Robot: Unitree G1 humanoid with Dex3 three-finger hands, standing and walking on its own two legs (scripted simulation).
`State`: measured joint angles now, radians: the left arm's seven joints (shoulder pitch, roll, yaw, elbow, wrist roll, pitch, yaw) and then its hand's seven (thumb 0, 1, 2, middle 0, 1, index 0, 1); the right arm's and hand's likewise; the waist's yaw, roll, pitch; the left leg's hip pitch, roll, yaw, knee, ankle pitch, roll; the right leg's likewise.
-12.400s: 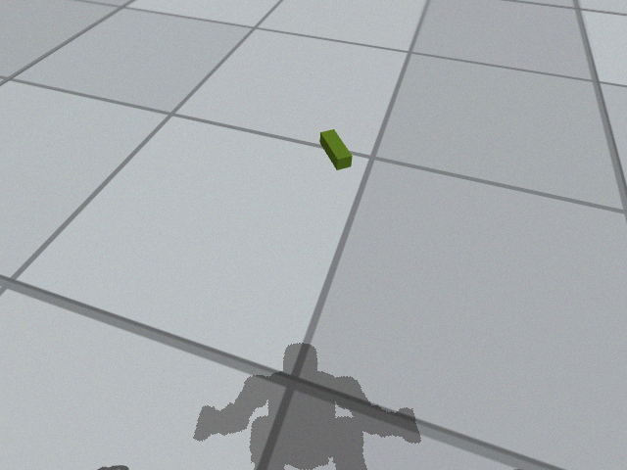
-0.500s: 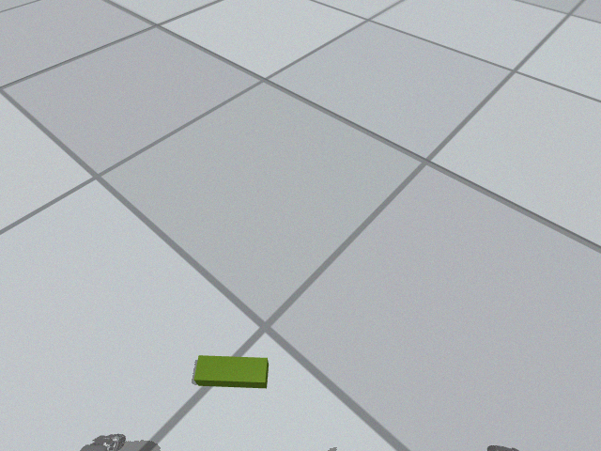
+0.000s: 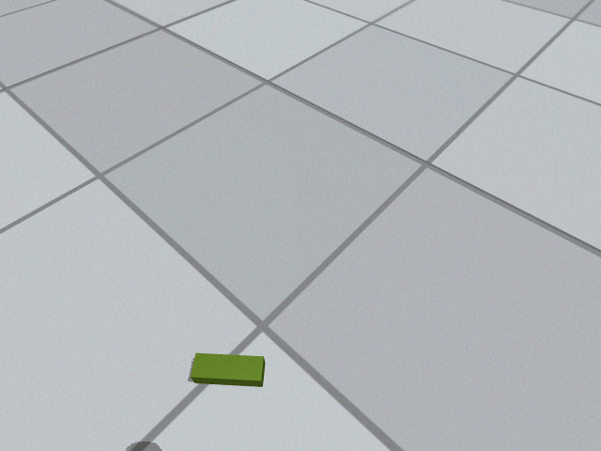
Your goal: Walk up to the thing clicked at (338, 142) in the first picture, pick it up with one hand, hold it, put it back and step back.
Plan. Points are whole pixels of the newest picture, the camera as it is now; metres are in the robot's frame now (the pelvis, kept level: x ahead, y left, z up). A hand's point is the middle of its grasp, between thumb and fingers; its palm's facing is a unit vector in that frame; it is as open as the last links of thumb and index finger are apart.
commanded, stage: walk up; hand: left
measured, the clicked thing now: (229, 369) +0.42 +0.25 -0.75
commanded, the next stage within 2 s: none
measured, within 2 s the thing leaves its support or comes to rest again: neither
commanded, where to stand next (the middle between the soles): +0.04 +0.01 m, yaw +0 degrees
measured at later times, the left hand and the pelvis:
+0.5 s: hand out of the picture +0.08 +0.25 -0.15, palm faces +0.02 -0.94 -0.34, open 7.4 cm; pelvis -0.01 -0.01 +0.00, yaw +0 degrees
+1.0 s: hand out of the picture +0.00 +0.32 -0.18, palm faces +0.00 -0.95 -0.31, open 7.4 cm; pelvis -0.08 +0.04 -0.01, yaw +1 degrees
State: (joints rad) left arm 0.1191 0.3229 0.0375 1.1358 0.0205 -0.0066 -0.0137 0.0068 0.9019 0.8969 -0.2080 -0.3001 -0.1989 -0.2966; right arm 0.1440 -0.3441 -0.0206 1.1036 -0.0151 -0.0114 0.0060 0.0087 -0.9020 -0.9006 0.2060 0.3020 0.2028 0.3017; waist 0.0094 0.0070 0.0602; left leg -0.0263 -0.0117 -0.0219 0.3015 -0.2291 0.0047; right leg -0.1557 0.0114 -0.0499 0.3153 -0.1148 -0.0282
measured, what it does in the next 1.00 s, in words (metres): steps on the spot: left foot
